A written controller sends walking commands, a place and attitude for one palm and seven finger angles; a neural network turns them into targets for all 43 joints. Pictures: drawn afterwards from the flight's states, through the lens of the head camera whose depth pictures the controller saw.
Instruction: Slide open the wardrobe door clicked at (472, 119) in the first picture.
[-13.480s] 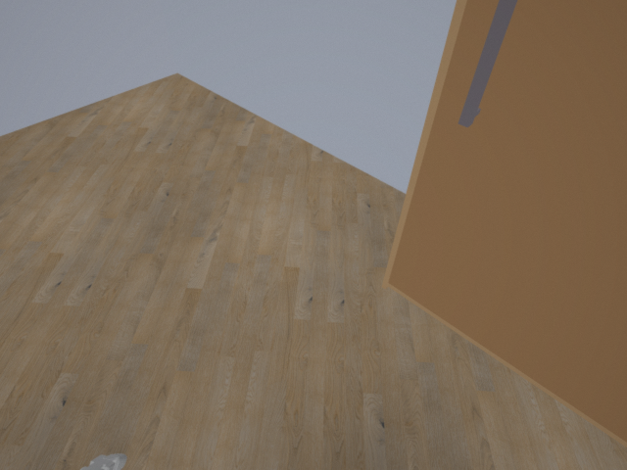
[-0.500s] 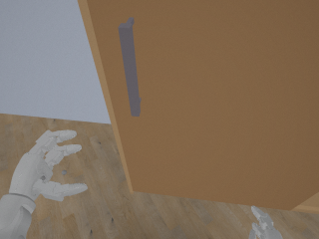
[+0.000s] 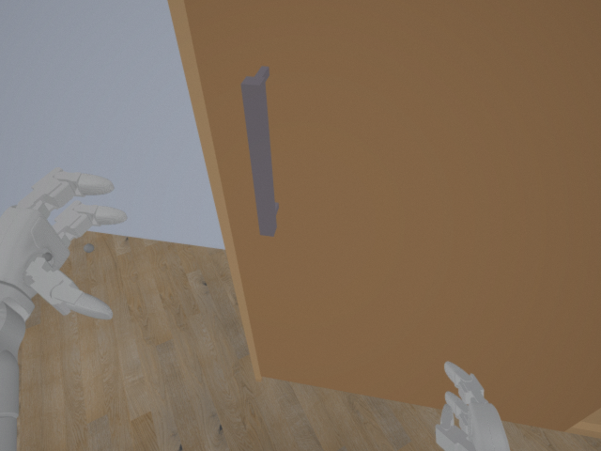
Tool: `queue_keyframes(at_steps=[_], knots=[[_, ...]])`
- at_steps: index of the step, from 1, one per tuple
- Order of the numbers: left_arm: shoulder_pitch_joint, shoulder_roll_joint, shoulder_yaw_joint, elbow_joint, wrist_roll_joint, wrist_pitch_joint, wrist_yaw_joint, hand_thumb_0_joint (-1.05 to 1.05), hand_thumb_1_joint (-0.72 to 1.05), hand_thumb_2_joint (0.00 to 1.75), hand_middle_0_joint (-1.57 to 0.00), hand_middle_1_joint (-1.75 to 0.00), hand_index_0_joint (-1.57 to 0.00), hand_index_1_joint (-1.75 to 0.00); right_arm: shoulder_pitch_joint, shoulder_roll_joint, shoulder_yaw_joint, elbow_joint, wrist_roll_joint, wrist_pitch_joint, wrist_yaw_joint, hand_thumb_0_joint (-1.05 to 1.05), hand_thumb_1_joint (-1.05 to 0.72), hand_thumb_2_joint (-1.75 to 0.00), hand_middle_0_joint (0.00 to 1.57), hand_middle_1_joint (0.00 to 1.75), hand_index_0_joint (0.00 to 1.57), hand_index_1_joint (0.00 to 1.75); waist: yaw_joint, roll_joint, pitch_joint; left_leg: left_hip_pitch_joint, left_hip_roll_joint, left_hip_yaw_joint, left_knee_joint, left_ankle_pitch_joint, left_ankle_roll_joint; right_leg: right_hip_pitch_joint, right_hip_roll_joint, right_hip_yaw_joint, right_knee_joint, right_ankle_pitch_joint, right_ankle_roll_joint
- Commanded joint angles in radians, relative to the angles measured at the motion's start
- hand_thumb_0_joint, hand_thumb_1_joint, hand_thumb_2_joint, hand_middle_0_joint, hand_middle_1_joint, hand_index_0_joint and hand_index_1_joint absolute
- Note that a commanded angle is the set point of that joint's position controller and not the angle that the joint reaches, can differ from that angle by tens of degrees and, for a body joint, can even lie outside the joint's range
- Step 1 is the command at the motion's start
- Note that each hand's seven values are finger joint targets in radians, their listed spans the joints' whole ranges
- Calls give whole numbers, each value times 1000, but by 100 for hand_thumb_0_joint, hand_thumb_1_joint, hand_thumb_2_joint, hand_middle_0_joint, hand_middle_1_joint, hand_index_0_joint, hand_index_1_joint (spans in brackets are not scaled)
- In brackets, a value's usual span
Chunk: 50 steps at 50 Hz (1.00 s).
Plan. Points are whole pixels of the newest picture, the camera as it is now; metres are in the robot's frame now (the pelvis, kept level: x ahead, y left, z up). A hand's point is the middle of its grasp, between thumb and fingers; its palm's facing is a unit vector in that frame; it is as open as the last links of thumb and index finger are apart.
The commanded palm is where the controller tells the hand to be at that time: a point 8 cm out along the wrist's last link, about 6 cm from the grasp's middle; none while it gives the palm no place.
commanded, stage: raise the hand with hooked fingers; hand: left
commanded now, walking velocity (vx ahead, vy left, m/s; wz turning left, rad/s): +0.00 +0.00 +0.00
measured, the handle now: (266, 159) +0.47 +0.12 +0.17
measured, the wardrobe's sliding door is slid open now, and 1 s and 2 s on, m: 0.00 0.00 0.00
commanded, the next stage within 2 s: move the hooked fingers beside the handle in 0.58 s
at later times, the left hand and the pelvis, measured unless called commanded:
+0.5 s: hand (107, 225) +0.29 +0.26 +0.19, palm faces +0.04 -0.99 -0.11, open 14.0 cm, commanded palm +0.25 +0.30 +0.20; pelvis +0.01 -0.01 +0.00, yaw -1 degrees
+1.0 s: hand (142, 215) +0.32 +0.24 +0.18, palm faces -0.04 -1.00 -0.09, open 14.0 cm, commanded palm +0.29 +0.29 +0.20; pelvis +0.01 -0.01 +0.00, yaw +0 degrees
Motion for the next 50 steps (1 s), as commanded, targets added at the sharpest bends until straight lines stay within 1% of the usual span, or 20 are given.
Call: queue_keyframes(at_steps=[1,3,4,7,11,12,16,19,21,23,26,29,30,36,37,39,44,46,47,50], knots=[[-349,308,119,-62,-28,-25,-16,0,-50,30,-30,-120,-30,-120,-122,-136,-55,-137,11,-55,-14,0,-90,-90,20,30,20,30,-18,61,-97,154,-31,-27,-107,35,33,-119,42,20,-132,113,-21],[-392,304,82,-2,-17,23,-37,0,-50,30,-30,-120,-30,-120,-122,-145,-55,-138,20,-49,-15,0,-90,-90,20,30,20,30,-28,32,-66,133,-32,-31,-119,11,35,-138,35,19,-139,88,-16],[-411,320,81,7,-9,44,-45,0,-50,30,-30,-120,-30,-120,-125,-149,-56,-144,22,-48,-15,0,-90,-90,20,30,20,30,-25,45,-83,136,-35,-28,-113,17,37,-139,32,24,-138,93,-14],[-338,287,60,34,-15,69,-72,0,-50,30,-30,-120,-30,-120,-121,-151,-62,-164,25,-41,-2,0,-90,-90,20,30,20,30,-19,-36,-124,135,-39,-25,-93,63,42,-121,28,27,-123,146,-12],[-324,348,137,-95,-41,12,-69,0,-50,30,-30,-120,-30,-120,-140,-145,-68,-186,19,-43,11,0,-90,-90,20,30,20,30,-4,-44,-208,166,-41,-14,-61,113,43,-83,27,37,-102,194,-9],[-339,371,168,-136,-46,-7,-59,0,-50,30,-30,-120,-30,-120,-142,-145,-70,-191,16,-46,11,0,-90,-90,20,30,20,30,1,0,-241,175,-45,-11,-60,123,44,-73,25,42,-97,208,-10],[-331,397,220,-156,-43,-46,-9,0,-50,30,-30,-120,-30,-120,-128,-139,-73,-176,10,-53,9,0,-90,-90,20,30,20,30,5,32,-200,177,-37,-3,-66,126,42,-82,30,33,-101,212,-12],[-351,342,167,-110,-24,-22,6,0,-50,30,-30,-120,-30,-120,-121,-137,-73,-169,15,-51,1,0,-90,-90,20,30,20,30,-13,79,-141,166,-36,1,-79,100,40,-117,27,30,-105,194,-11],[-359,320,132,-96,-17,-2,-1,0,-50,30,-30,-120,-30,-120,-116,-140,-75,-166,17,-48,-2,0,-90,-90,20,30,20,30,-18,57,-115,167,-32,1,-77,107,42,-119,26,36,-113,210,-9],[-374,302,98,-90,-9,18,-14,0,-50,30,-30,-120,-30,-120,-116,-143,-76,-169,22,-44,-7,0,-90,-90,20,30,20,30,-28,53,-129,173,-35,2,-76,111,44,-122,27,33,-105,223,-6],[-347,311,105,-88,-16,21,-33,0,-50,30,-30,-120,-30,-120,-113,-147,-77,-172,20,-42,-6,0,-90,-90,20,30,20,30,-22,-8,-169,186,-34,-3,-62,142,47,-101,28,32,-95,267,-3],[-356,328,130,-131,-27,5,-39,0,-50,30,-30,-120,-30,-120,-124,-141,-77,-180,20,-41,-6,0,-90,-90,20,30,20,30,-18,26,-219,210,-39,-3,-55,171,46,-87,28,27,-78,303,-6],[-346,333,145,-124,-31,1,-36,0,-50,30,-30,-120,-30,-120,-124,-140,-76,-180,18,-42,-5,0,-90,-90,20,30,20,30,-16,14,-223,210,-39,-4,-54,177,46,-85,28,23,-76,313,-6],[-334,341,161,-46,-33,9,-23,0,-50,30,-30,-120,-30,-120,-118,-143,-77,-164,18,-31,-1,0,-90,-90,20,30,20,30,-13,-13,-153,177,-34,-3,-57,154,44,-113,30,24,-89,286,-5],[-382,309,120,-52,-27,12,-24,0,-50,30,-30,-120,-30,-120,-124,-141,-73,-164,21,-29,-2,0,-90,-90,20,30,20,30,-27,15,-143,178,-34,-5,-64,150,42,-125,29,19,-86,279,-7],[-406,280,81,-82,-18,17,-21,0,-50,30,-30,-120,-30,-120,-129,-136,-72,-173,22,-32,-5,0,-90,-90,20,30,20,30,-31,70,-159,196,-35,-6,-61,147,40,-132,25,20,-81,267,-11],[-497,242,17,-120,1,2,-6,0,-50,30,-30,-120,-30,-120,-122,-133,-71,-170,21,-30,-14,0,-90,-90,20,30,20,30,-47,38,-191,220,-31,-22,-67,126,41,-139,29,13,-78,225,-14],[-512,246,16,-111,4,-9,11,0,-50,30,-30,-120,-30,-120,-119,-134,-70,-158,16,-31,-16,0,-90,-90,20,30,20,30,-44,14,-194,224,-28,-28,-68,127,43,-134,31,13,-81,217,-17],[-509,253,37,-111,3,-9,21,0,-50,30,-30,-120,-30,-120,-118,-134,-72,-160,16,-30,-16,0,-90,-90,20,30,20,30,-39,27,-228,229,-31,-28,-70,136,42,-122,28,14,-77,229,-17],[-510,268,61,-61,14,-1,50,0,-50,30,-30,-120,-30,-120,-121,-132,-70,-154,14,-24,-15,0,-90,-90,20,30,20,30,-29,22,-217,213,-28,-27,-78,138,37,-116,24,8,-71,227,-18]])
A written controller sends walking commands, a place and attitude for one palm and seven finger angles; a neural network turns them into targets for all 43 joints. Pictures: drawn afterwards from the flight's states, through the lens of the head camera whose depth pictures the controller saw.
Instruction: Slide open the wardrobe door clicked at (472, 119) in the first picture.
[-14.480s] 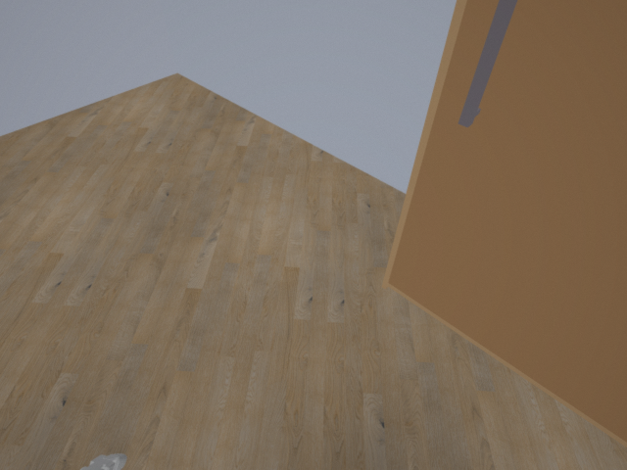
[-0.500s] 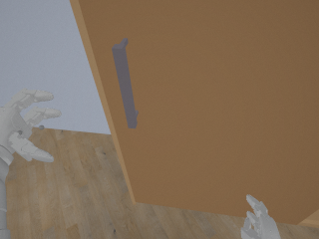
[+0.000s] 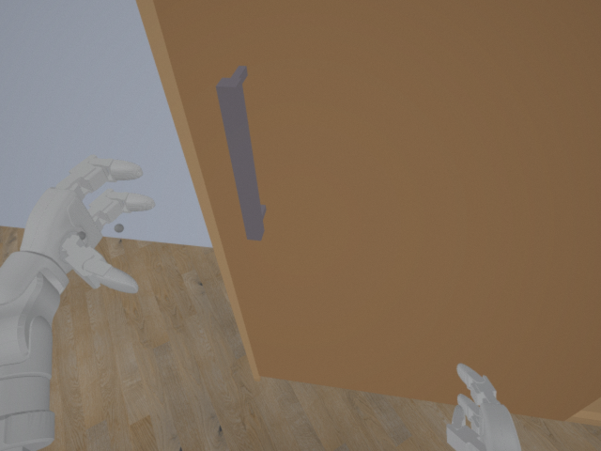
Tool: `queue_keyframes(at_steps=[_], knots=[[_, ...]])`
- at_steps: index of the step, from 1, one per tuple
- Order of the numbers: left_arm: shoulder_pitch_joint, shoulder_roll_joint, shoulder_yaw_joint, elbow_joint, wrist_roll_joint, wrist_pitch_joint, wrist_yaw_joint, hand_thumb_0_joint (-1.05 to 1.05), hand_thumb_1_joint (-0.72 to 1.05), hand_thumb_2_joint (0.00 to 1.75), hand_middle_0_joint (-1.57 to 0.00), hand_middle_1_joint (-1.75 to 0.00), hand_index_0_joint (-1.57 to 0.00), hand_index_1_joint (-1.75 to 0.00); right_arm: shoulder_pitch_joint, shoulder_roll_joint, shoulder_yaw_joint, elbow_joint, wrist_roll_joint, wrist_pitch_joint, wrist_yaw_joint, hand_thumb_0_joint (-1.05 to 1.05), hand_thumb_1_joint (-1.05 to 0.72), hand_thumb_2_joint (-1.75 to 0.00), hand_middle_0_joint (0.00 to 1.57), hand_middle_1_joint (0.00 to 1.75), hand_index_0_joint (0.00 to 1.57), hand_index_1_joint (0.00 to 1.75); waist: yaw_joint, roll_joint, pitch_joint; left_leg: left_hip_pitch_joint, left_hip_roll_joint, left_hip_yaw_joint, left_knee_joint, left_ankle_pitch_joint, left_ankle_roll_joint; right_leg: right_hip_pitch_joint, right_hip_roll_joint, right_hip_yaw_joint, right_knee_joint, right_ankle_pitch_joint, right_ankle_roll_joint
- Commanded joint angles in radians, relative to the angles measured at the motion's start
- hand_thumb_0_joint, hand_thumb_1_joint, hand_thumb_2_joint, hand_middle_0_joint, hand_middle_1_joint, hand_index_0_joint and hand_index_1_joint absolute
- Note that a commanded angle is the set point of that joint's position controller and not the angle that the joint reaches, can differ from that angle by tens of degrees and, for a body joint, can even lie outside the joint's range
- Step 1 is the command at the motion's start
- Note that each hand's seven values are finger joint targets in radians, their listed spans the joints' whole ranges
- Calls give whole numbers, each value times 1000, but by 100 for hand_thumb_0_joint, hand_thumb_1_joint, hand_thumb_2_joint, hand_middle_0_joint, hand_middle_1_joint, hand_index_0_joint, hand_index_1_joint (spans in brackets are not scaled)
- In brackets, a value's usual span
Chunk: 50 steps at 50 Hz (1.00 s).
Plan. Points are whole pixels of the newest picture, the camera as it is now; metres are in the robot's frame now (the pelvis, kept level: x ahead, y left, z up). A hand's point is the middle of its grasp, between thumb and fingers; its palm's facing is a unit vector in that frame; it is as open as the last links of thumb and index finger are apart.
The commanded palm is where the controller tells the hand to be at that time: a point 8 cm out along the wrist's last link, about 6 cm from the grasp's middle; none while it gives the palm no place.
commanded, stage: move the hooked fingers beside the handle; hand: left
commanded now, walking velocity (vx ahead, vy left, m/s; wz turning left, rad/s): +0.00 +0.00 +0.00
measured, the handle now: (248, 162) +0.46 +0.12 +0.17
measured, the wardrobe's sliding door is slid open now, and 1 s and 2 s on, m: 0.00 0.00 0.00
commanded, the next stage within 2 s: none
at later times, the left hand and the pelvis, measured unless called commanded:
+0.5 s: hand (154, 204) +0.35 +0.22 +0.18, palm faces -0.03 -1.00 -0.05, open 14.0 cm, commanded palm +0.32 +0.27 +0.19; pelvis +0.01 +0.00 +0.00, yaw -1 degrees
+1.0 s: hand (177, 192) +0.38 +0.20 +0.18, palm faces -0.04 -1.00 -0.04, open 14.0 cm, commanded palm +0.36 +0.25 +0.18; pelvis +0.01 +0.00 +0.00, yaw -1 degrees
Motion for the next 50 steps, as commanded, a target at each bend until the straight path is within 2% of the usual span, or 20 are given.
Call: queue_keyframes(at_steps=[1,5,6,9,11,12,15,16,20,24,26,27,30,32,36,38,39,42,47,50], knots=[[-329,324,142,-162,-14,-61,51,0,-50,30,-30,-120,-30,-120,-110,-115,-45,-151,-6,-56,-3,0,-90,-90,20,30,20,30,5,9,-212,200,-21,-33,-65,167,42,-84,32,3,-89,262,-18],[-355,283,110,-138,-1,-35,69,0,-50,30,-30,-120,-30,-120,-117,-109,-46,-165,-2,-45,1,0,-90,-90,20,30,20,30,-2,39,-215,195,-22,-22,-62,172,41,-91,24,4,-81,278,-16],[-335,306,125,-123,2,-30,70,0,-50,30,-30,-120,-30,-120,-112,-113,-47,-165,-3,-40,5,0,-90,-90,20,30,20,30,4,-3,-211,185,-18,-22,-58,190,43,-75,26,6,-83,296,-17],[-386,255,74,-131,2,-32,64,0,-50,30,-30,-120,-30,-120,-113,-108,-48,-172,0,-32,3,0,-90,-90,20,30,20,30,-16,1,-216,195,-20,-14,-53,182,45,-97,27,7,-80,300,-13],[-399,260,68,-124,3,-41,65,0,-50,30,-30,-120,-30,-120,-106,-113,-50,-167,0,-31,2,0,-90,-90,20,30,20,30,-20,-24,-203,192,-15,-17,-49,174,47,-103,30,10,-86,287,-13],[-439,237,43,-138,0,-49,63,0,-50,30,-30,-120,-30,-120,-106,-113,-50,-165,1,-31,1,0,-90,-90,20,30,20,30,-31,2,-208,202,-17,-16,-51,174,48,-109,29,11,-83,291,-13],[-464,250,53,-133,4,-56,71,0,-50,30,-30,-120,-30,-120,-97,-115,-54,-158,-1,-28,-4,0,-90,-90,20,30,20,30,-32,25,-237,219,-19,-16,-46,182,47,-106,27,12,-78,296,-15],[-443,270,70,-118,7,-57,77,0,-50,30,-30,-120,-30,-120,-90,-117,-55,-153,-3,-26,-3,0,-90,-90,20,30,20,30,-24,-7,-231,210,-17,-18,-42,188,48,-100,30,13,-82,303,-15],[-481,242,48,-127,13,-62,91,0,-50,30,-30,-120,-30,-120,-94,-115,-56,-153,-2,-20,-4,0,-90,-90,20,30,20,30,-31,17,-247,215,-21,-11,-43,204,47,-94,26,13,-73,327,-14],[-469,280,87,-65,17,-55,104,0,-50,30,-30,-120,-30,-120,-84,-119,-60,-147,-3,-7,-4,0,-90,-90,20,30,20,30,-26,-12,-234,195,-18,-5,-44,201,49,-87,27,18,-78,331,-12],[-485,275,69,-41,23,-53,104,0,-50,30,-30,-120,-30,-120,-76,-122,-60,-143,-2,0,-3,0,-90,-90,20,30,20,30,-30,-31,-231,188,-17,0,-40,204,50,-83,27,20,-80,342,-10],[-503,257,55,-45,24,-53,104,0,-50,30,-30,-120,-30,-120,-83,-118,-59,-149,-1,1,-2,0,-90,-90,20,30,20,30,-32,4,-223,188,-19,-1,-40,207,49,-91,25,21,-77,346,-12],[-529,253,45,-38,26,-59,101,0,-50,30,-30,-120,-30,-120,-74,-119,-62,-149,-2,6,-1,0,-90,-90,20,30,20,30,-38,21,-248,203,-21,1,-32,226,49,-85,25,22,-70,371,-14],[-532,258,48,-16,23,-64,97,0,-50,30,-30,-120,-30,-120,-67,-123,-64,-146,-1,11,0,0,-90,-90,20,30,20,30,-44,-28,-242,190,-19,0,-30,224,53,-84,27,23,-74,380,-10],[-524,258,50,-36,22,-83,96,0,-50,30,-30,-120,-30,-120,-62,-123,-68,-149,-4,13,4,0,-90,-90,20,30,20,30,-36,-24,-280,207,-17,-1,-22,260,53,-65,28,21,-62,409,-14],[-532,251,49,-16,21,-80,101,0,-50,30,-30,-120,-30,-120,-63,-121,-67,-146,-2,19,3,0,-90,-90,20,30,20,30,-39,-17,-265,197,-20,4,-25,236,52,-78,28,24,-66,397,-11],[-566,218,12,-15,23,-79,102,0,-50,30,-30,-120,-30,-120,-62,-119,-65,-145,-1,22,2,0,-90,-90,20,30,20,30,-50,-1,-253,201,-21,4,-28,225,52,-94,29,22,-68,377,-12],[-584,249,31,37,29,-70,115,0,-50,30,-30,-120,-30,-120,-50,-128,-69,-133,-2,30,0,0,-90,-90,20,30,20,30,-53,-39,-222,172,-18,2,-33,192,55,-107,28,28,-79,345,-9],[-664,197,-30,-1,46,-91,135,0,-50,30,-30,-120,-30,-120,-48,-118,-68,-136,-4,35,0,0,-90,-90,20,30,20,30,-61,31,-270,212,-18,-2,-31,213,53,-103,30,26,-72,341,-17],[-677,204,-16,30,44,-106,149,0,-50,30,-30,-120,-30,-120,-41,-121,-69,-128,-6,38,0,0,-90,-90,20,30,20,30,-61,-18,-272,207,-16,-7,-34,206,50,-98,34,22,-71,333,-17]])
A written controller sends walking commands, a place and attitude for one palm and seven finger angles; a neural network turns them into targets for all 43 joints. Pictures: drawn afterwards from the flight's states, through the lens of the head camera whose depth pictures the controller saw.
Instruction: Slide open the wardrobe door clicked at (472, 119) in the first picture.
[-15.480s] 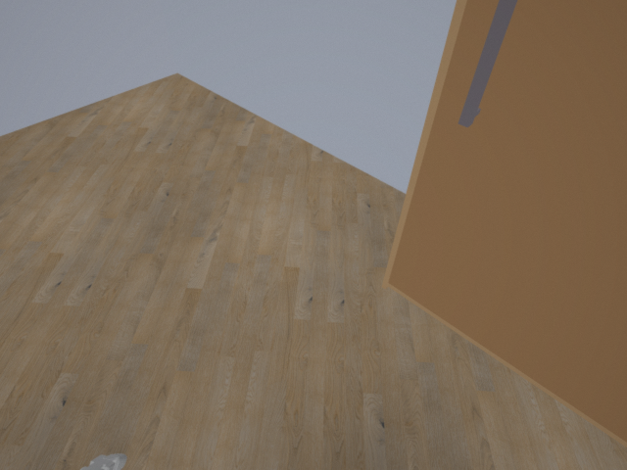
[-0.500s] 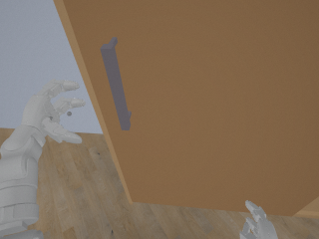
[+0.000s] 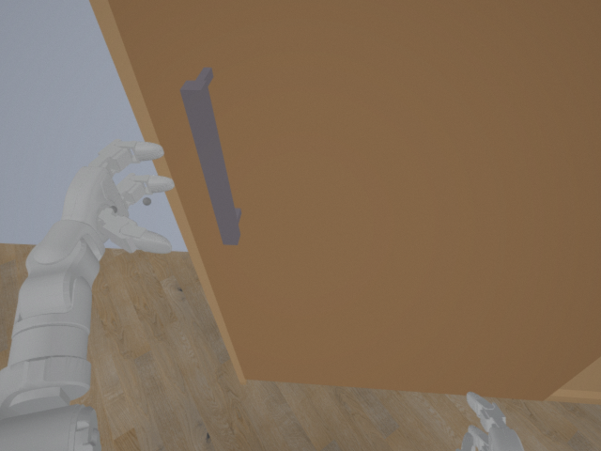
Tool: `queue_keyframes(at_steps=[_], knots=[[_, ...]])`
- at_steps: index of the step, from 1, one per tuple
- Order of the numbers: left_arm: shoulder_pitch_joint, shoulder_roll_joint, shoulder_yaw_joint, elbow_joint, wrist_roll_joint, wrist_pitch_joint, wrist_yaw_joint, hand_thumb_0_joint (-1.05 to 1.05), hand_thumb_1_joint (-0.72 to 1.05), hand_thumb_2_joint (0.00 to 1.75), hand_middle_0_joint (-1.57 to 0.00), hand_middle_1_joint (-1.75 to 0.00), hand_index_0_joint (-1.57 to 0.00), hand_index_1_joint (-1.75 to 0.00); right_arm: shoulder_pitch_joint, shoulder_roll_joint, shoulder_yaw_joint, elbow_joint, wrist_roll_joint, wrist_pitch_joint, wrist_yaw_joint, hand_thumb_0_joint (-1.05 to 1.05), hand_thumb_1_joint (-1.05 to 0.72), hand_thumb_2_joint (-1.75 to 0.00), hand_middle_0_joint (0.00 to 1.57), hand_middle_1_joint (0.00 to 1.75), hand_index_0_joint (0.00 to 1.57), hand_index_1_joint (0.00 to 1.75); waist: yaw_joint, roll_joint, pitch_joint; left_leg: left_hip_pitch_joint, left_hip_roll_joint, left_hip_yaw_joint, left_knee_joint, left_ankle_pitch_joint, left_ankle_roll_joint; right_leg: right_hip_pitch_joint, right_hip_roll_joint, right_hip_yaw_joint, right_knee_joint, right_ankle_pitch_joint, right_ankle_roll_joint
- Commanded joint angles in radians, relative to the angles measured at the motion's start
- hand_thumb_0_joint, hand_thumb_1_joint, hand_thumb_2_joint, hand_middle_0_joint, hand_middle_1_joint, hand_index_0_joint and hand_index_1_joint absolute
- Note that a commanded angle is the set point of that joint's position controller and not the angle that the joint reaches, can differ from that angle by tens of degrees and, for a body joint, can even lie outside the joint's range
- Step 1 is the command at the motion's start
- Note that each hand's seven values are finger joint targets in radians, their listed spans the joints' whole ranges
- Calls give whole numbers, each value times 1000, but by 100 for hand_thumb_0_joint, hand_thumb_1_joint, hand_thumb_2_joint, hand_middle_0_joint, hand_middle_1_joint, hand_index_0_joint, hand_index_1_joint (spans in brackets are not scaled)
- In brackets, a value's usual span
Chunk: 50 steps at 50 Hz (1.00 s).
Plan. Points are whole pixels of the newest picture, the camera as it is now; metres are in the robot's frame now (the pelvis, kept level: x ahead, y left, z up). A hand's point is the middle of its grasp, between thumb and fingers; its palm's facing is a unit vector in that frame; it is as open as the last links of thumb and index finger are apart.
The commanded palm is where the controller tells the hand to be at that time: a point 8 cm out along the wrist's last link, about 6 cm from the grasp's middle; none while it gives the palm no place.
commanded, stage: move the hooked fingers beside the handle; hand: left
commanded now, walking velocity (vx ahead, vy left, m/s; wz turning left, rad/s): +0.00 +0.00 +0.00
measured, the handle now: (220, 166) +0.45 +0.14 +0.17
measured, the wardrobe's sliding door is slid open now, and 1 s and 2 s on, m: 0.00 0.00 0.00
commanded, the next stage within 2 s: none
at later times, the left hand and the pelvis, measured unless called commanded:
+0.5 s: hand (160, 183) +0.40 +0.20 +0.18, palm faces -0.01 -1.00 -0.03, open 14.0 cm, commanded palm +0.37 +0.25 +0.18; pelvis +0.00 +0.00 +0.00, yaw -1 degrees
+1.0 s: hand (159, 192) +0.39 +0.20 +0.17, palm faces -0.01 -1.00 -0.01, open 14.0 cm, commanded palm +0.36 +0.26 +0.18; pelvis +0.00 +0.00 +0.00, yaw -1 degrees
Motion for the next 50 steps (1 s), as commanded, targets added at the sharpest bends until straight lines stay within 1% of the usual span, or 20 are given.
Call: queue_keyframes(at_steps=[1,5,6,7,9,11,14,17,20,24,26,28,31,35,36,38,45,46,47,50], knots=[[-435,248,62,-199,-23,-95,22,0,-50,30,-30,-120,-30,-120,-79,-118,-43,-135,-5,-51,-5,0,-90,-90,20,30,20,30,-5,-21,-247,222,-27,-22,-38,208,59,-66,23,4,-86,329,-10],[-479,196,18,-140,-11,-88,43,0,-50,30,-30,-120,-30,-120,-73,-117,-43,-124,-4,-44,-4,0,-90,-90,20,30,20,30,-12,-2,-219,208,-27,-26,-51,182,53,-89,22,2,-84,296,-12],[-471,227,38,-125,-3,-88,52,0,-50,30,-30,-120,-30,-120,-64,-123,-45,-119,-5,-40,-1,0,-90,-90,20,30,20,30,-6,-22,-227,205,-25,-26,-48,189,56,-79,23,4,-88,300,-12],[-481,197,12,-134,0,-86,55,0,-50,30,-30,-120,-30,-120,-68,-118,-44,-124,-4,-35,0,0,-90,-90,20,30,20,30,-9,12,-229,210,-27,-19,-49,196,56,-81,21,7,-87,311,-12],[-483,216,33,-112,4,-85,68,0,-50,30,-30,-120,-30,-120,-63,-120,-45,-124,-7,-29,3,0,-90,-90,20,30,20,30,-5,-9,-235,197,-28,-22,-52,188,54,-75,22,6,-85,305,-11],[-487,261,68,-75,6,-97,77,0,-50,30,-30,-120,-30,-120,-53,-129,-49,-115,-9,-21,2,0,-90,-90,20,30,20,30,-4,-81,-227,179,-22,-21,-51,180,59,-66,25,8,-92,298,-8],[-560,243,49,-107,9,-126,80,0,-50,30,-30,-120,-30,-120,-50,-122,-47,-117,-10,-18,2,0,-90,-90,20,30,20,30,-13,-15,-262,202,-28,-12,-49,203,58,-55,23,16,-84,329,-10],[-539,301,97,-92,16,-146,77,0,-50,30,-30,-120,-30,-120,-38,-125,-50,-116,-12,-11,4,0,-90,-90,20,30,20,30,-3,-10,-287,204,-27,-11,-46,232,59,-26,24,18,-80,362,-11],[-506,271,78,-100,11,-149,56,0,-50,30,-30,-120,-30,-120,-41,-121,-52,-127,-9,-10,6,0,-90,-90,20,30,20,30,-4,15,-293,210,-30,-2,-42,254,58,-16,25,19,-75,403,-12],[-467,195,19,-88,-8,-121,29,0,-50,30,-30,-120,-30,-120,-43,-123,-57,-132,-3,-10,8,0,-90,-90,20,30,20,30,-11,-2,-250,209,-27,0,-44,236,61,-51,29,11,-85,389,-10],[-445,218,39,-54,-12,-105,27,0,-50,30,-30,-120,-30,-120,-37,-133,-60,-124,-3,-6,7,0,-90,-90,20,30,20,30,-9,-63,-221,188,-27,-3,-47,214,64,-59,32,8,-95,367,-8],[-435,245,71,-77,-17,-98,31,0,-50,30,-30,-120,-30,-120,-41,-131,-60,-132,-3,-3,5,0,-90,-90,20,30,20,30,-2,-64,-240,184,-30,-2,-48,212,63,-50,30,13,-92,369,-6],[-492,257,63,-115,-6,-111,46,0,-50,30,-30,-120,-30,-120,-45,-129,-59,-128,-3,-2,3,0,-90,-90,20,30,20,30,-12,-48,-226,189,-26,-1,-47,203,64,-65,29,15,-97,345,-5],[-590,236,33,-199,6,-151,63,0,-50,30,-30,-120,-30,-120,-55,-116,-51,-131,-6,-9,1,0,-90,-90,20,30,20,30,-27,48,-270,243,-31,-10,-47,208,60,-68,32,19,-95,324,-12],[-593,259,47,-198,9,-155,66,0,-50,30,-30,-120,-30,-120,-51,-121,-52,-126,-8,-10,0,0,-90,-90,20,30,20,30,-26,35,-280,253,-26,-12,-43,220,62,-62,33,19,-97,332,-13],[-588,237,33,-158,4,-151,62,0,-50,30,-30,-120,-30,-120,-51,-118,-48,-119,-8,-12,-2,0,-90,-90,20,30,20,30,-30,22,-265,247,-26,-16,-50,217,59,-61,34,14,-97,333,-15],[-403,205,44,-37,-9,-73,40,0,-50,30,-30,-120,-30,-120,-59,-126,-52,-138,-4,3,10,0,-90,-90,20,30,20,30,7,-58,-244,181,-31,-4,-51,223,57,-42,28,6,-86,380,-10],[-366,241,75,-16,-5,-70,42,0,-50,30,-30,-120,-30,-120,-56,-131,-56,-137,-3,9,12,0,-90,-90,20,30,20,30,15,-86,-234,170,-29,-1,-49,229,59,-30,28,8,-88,390,-8],[-388,214,47,-64,-5,-73,41,0,-50,30,-30,-120,-30,-120,-65,-125,-52,-149,-2,13,14,0,-90,-90,20,30,20,30,10,-57,-227,169,-31,3,-52,233,59,-34,26,8,-85,398,-8],[-474,229,51,-140,-7,-100,50,0,-50,30,-30,-120,-30,-120,-71,-120,-52,-153,-3,13,12,0,-90,-90,20,30,20,30,-8,-39,-229,188,-29,-3,-49,207,59,-60,30,12,-93,352,-8]])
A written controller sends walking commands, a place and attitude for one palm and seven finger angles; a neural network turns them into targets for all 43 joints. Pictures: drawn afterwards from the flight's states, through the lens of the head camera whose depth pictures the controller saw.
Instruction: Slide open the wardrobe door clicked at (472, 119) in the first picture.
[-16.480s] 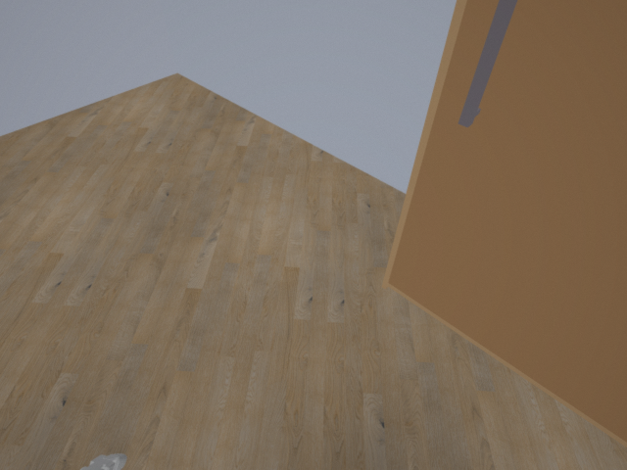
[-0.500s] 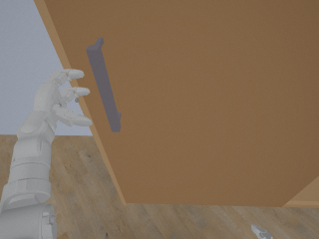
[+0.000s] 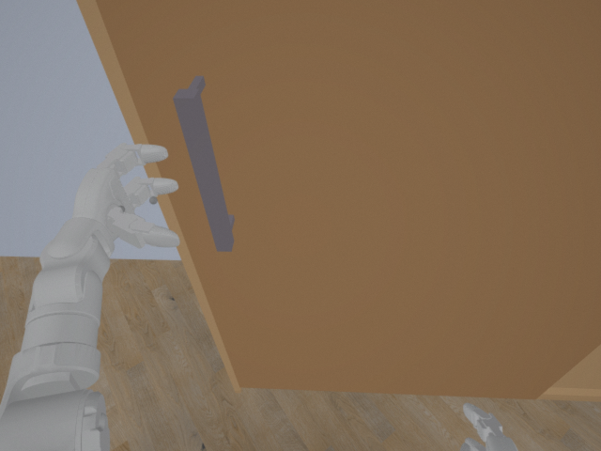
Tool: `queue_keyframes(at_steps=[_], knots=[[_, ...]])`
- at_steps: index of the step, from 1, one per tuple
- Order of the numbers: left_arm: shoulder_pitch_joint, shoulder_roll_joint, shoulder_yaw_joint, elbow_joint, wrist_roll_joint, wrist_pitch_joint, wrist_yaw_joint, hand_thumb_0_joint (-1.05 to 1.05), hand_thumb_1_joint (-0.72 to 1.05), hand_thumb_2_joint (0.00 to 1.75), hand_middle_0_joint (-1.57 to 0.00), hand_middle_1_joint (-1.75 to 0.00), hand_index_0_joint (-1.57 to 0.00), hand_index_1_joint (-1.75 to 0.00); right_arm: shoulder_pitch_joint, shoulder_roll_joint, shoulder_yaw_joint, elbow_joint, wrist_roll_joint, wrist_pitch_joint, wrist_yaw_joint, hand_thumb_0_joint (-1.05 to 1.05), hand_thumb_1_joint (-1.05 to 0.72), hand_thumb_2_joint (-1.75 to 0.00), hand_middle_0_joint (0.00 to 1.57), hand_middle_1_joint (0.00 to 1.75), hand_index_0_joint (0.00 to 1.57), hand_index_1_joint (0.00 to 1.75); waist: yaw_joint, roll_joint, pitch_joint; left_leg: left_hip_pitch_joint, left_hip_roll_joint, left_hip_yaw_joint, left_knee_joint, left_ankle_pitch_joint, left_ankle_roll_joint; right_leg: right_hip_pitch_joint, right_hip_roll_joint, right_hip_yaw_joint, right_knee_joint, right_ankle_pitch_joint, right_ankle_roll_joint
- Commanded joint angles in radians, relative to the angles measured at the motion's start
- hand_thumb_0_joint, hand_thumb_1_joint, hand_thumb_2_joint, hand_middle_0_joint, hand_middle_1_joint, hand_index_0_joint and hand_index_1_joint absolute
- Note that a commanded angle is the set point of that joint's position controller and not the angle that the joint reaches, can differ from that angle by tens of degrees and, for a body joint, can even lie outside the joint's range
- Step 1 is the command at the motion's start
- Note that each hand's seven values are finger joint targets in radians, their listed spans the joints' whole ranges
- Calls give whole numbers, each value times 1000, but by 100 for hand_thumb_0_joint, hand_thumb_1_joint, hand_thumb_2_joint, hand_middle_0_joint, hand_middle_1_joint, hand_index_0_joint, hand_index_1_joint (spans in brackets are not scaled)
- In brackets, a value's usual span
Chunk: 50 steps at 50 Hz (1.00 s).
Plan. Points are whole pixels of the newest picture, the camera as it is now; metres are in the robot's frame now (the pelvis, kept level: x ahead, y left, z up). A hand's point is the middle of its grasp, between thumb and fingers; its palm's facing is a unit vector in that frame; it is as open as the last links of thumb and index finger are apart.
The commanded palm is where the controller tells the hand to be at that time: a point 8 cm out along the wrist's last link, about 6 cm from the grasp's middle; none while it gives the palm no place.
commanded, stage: move the hooked fingers beside the handle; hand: left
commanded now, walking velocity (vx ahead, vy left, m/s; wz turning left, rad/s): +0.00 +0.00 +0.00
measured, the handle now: (213, 173) +0.45 +0.14 +0.17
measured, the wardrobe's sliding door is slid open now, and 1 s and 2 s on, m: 0.00 0.00 0.00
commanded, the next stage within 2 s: none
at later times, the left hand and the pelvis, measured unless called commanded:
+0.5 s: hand (162, 201) +0.38 +0.19 +0.17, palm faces +0.01 -1.00 -0.02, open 14.0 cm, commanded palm +0.36 +0.25 +0.18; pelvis -0.01 +0.00 +0.00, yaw +0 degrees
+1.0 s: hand (151, 188) +0.39 +0.21 +0.18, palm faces +0.02 -1.00 -0.03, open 14.0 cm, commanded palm +0.36 +0.25 +0.18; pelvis +0.00 -0.01 +0.00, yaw +0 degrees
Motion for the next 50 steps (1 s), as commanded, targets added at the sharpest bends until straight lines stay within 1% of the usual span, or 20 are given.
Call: queue_keyframes(at_steps=[1,4,6,9,12,15,16,18,22,25,26,29,32,35,36,40,41,45,47,50], knots=[[-435,276,81,-296,-18,-99,16,0,-50,30,-30,-120,-30,-120,-83,-132,-50,-145,-5,-50,-11,0,-90,-90,20,30,20,30,5,-40,-215,198,-29,-24,-28,211,58,-44,30,-5,-77,342,-13],[-489,280,87,-402,-18,-141,25,0,-50,30,-30,-120,-30,-120,-89,-119,-44,-149,-9,-62,-16,0,-90,-90,20,30,20,30,3,32,-286,260,-33,-29,-26,256,57,-16,31,-1,-71,370,-19],[-513,264,62,-392,-16,-149,21,0,-50,30,-30,-120,-30,-120,-84,-121,-41,-131,-9,-68,-21,0,-90,-90,20,30,20,30,-10,41,-266,274,-27,-33,-31,247,55,-35,36,-6,-80,346,-19],[-475,186,1,-302,-21,-109,8,0,-50,30,-30,-120,-30,-120,-84,-120,-40,-114,-4,-76,-23,0,-90,-90,20,30,20,30,-14,54,-202,252,-29,-39,-40,215,50,-68,35,-13,-86,318,-23],[-358,172,4,-146,-27,-39,-2,0,-50,30,-30,-120,-30,-120,-72,-135,-44,-105,1,-61,-21,0,-90,-90,20,30,20,30,-3,-50,-143,181,-30,-36,-52,156,52,-84,32,-19,-97,276,-16],[-374,192,19,-132,-25,-14,5,0,-50,30,-30,-120,-30,-120,-72,-140,-48,-114,0,-52,-15,0,-90,-90,20,30,20,30,5,-56,-153,153,-34,-35,-48,145,49,-86,28,-17,-91,266,-15],[-369,227,48,-164,-17,-28,15,0,-50,30,-30,-120,-30,-120,-73,-141,-52,-120,-3,-47,-13,0,-90,-90,20,30,20,30,16,-55,-182,167,-32,-34,-44,171,51,-63,29,-17,-87,285,-17],[-419,214,37,-272,-17,-64,32,0,-50,30,-30,-120,-30,-120,-86,-126,-48,-145,-4,-50,-8,0,-90,-90,20,30,20,30,15,-33,-238,197,-35,-34,-40,189,53,-44,29,-11,-80,296,-17],[-534,271,74,-421,-8,-157,63,0,-50,30,-30,-120,-30,-120,-85,-120,-45,-139,-15,-65,-9,0,-90,-90,20,30,20,30,6,21,-314,270,-29,-44,-36,244,53,-14,36,-4,-74,331,-21],[-513,238,56,-342,-7,-150,63,0,-50,30,-30,-120,-30,-120,-84,-117,-40,-119,-12,-71,-14,0,-90,-90,20,30,20,30,-1,22,-250,252,-29,-34,-45,214,51,-34,38,-5,-85,317,-19],[-483,258,66,-292,1,-136,60,0,-50,30,-30,-120,-30,-120,-74,-125,-41,-107,-11,-66,-15,0,-90,-90,20,30,20,30,2,11,-229,238,-27,-33,-50,207,52,-34,38,-7,-92,306,-20],[-384,179,14,-161,-4,-61,39,0,-50,30,-30,-120,-30,-120,-78,-127,-42,-109,-4,-56,-14,0,-90,-90,20,30,20,30,7,-10,-150,180,-31,-26,-60,165,49,-65,34,-12,-97,287,-17],[-346,170,3,-98,-8,-14,23,0,-50,30,-30,-120,-30,-120,-69,-138,-46,-117,1,-39,-11,0,-90,-90,20,30,20,30,10,-60,-131,142,-33,-24,-58,147,51,-72,31,-14,-98,279,-13],[-422,178,8,-222,-17,-45,26,0,-50,30,-30,-120,-30,-120,-72,-132,-53,-138,-3,-41,-8,0,-90,-90,20,30,20,30,5,-57,-221,187,-35,-26,-39,192,56,-50,33,-9,-86,322,-14],[-433,230,47,-263,-16,-72,33,0,-50,30,-30,-120,-30,-120,-73,-134,-55,-139,-6,-43,-9,0,-90,-90,20,30,20,30,11,-72,-252,200,-32,-28,-35,217,57,-26,35,-8,-81,342,-14],[-534,287,96,-419,-13,-163,55,0,-50,30,-30,-120,-30,-120,-76,-118,-47,-137,-14,-59,-11,0,-90,-90,20,30,20,30,7,14,-344,273,-37,-28,-28,274,58,16,37,4,-72,391,-16],[-518,322,117,-390,-6,-166,59,0,-50,30,-30,-120,-30,-120,-73,-123,-46,-125,-16,-58,-13,0,-90,-90,20,30,20,30,8,3,-314,257,-33,-27,-28,262,60,11,37,5,-79,380,-15],[-453,258,63,-182,-3,-104,32,0,-50,30,-30,-120,-30,-120,-69,-129,-41,-97,-6,-52,-19,0,-90,-90,20,30,20,30,-6,-4,-155,176,-35,-17,-49,168,55,-55,35,0,-98,309,-12],[-415,196,4,-114,-2,-57,9,0,-50,30,-30,-120,-30,-120,-68,-131,-41,-106,0,-45,-17,0,-90,-90,20,30,20,30,-6,14,-131,160,-39,-16,-49,159,55,-72,30,-3,-99,302,-13],[-393,178,-10,-112,-14,-26,-14,0,-50,30,-30,-120,-30,-120,-60,-138,-52,-122,2,-38,-13,0,-90,-90,20,30,20,30,-4,-20,-173,167,-38,-21,-33,185,54,-74,33,-10,-87,329,-15]])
